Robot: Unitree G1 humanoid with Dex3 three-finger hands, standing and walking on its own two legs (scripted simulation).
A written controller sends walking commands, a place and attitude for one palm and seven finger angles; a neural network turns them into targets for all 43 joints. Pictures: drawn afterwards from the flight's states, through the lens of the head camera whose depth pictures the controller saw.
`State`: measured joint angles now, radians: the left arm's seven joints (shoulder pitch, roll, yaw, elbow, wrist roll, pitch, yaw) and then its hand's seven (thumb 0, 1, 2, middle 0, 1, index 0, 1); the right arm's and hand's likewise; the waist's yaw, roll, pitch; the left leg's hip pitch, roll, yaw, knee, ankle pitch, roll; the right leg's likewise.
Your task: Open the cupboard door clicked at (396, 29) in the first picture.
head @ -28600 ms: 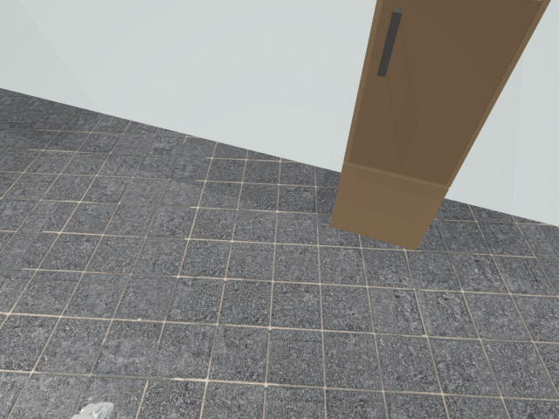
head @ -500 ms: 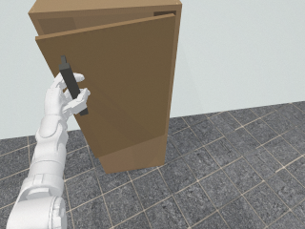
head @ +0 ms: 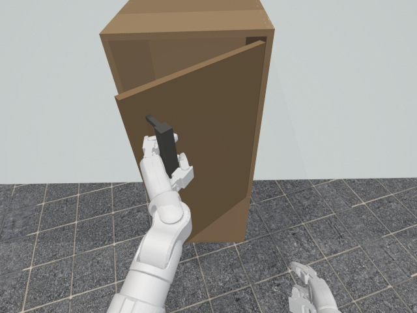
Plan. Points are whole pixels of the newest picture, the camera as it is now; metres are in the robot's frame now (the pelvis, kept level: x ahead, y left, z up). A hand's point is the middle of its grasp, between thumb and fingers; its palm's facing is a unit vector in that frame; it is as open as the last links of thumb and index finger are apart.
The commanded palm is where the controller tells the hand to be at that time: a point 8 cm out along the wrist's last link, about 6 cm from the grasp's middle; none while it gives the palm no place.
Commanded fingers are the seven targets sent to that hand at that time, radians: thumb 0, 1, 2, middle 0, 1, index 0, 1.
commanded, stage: pull the door open along its arc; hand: left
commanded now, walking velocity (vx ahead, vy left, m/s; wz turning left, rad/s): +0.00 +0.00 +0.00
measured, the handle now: (163, 155) +0.39 +0.12 +0.12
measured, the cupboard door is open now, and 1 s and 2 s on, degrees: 40 46 51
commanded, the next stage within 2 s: open thumb and fingers to let go in 0.18 s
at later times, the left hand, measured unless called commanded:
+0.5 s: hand (196, 174) +0.33 +0.04 +0.14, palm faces +0.42 -0.91 -0.04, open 6.9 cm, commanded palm +0.28 +0.06 +0.13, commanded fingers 0.00 0.06 0.54 -0.34 -1.26 -0.34 -1.26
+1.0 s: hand (199, 172) +0.33 +0.04 +0.13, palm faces +0.34 -0.94 -0.05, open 14.6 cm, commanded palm +0.28 +0.06 +0.13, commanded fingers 0.00 -0.50 0.30 -0.17 -0.45 -0.17 -0.45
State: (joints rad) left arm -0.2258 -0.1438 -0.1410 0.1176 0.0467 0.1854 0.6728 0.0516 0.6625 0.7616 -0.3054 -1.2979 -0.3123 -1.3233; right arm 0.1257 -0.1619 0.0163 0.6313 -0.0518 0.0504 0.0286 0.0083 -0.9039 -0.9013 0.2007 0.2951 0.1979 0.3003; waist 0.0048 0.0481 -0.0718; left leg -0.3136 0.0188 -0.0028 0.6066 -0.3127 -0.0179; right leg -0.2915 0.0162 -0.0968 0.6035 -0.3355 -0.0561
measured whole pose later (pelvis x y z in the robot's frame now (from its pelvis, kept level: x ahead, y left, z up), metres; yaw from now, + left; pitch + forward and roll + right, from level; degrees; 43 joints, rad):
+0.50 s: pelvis +0.00 -0.02 +0.00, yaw +2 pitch -1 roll +0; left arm -0.19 -0.14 -0.23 0.04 0.02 0.23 0.69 0.04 0.52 0.73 -0.36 -1.32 -0.37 -1.32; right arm 0.10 -0.18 0.01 0.68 -0.05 0.07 0.02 0.01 -0.91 -0.90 0.20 0.29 0.19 0.30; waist 0.02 0.06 -0.03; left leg -0.26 0.02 -0.05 0.57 -0.29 -0.04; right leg -0.23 0.03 -0.13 0.56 -0.32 -0.08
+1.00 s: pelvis -0.01 +0.01 +0.00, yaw +0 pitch -1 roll +0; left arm -0.28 -0.16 -0.29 0.13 0.02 0.24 0.72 0.00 -0.46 0.31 -0.26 -0.90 -0.25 -0.90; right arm 0.11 -0.16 0.02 0.71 -0.04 0.09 0.04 0.01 -0.91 -0.90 0.20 0.29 0.20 0.30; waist 0.02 0.05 -0.03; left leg -0.30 0.00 -0.01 0.62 -0.31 0.00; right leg -0.27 0.00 -0.10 0.61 -0.33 -0.04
